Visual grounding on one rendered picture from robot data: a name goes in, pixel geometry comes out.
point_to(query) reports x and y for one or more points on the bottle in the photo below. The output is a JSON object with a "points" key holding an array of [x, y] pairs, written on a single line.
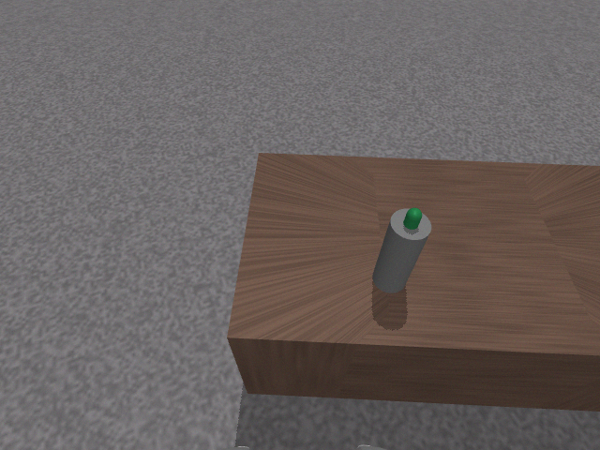
{"points": [[406, 235]]}

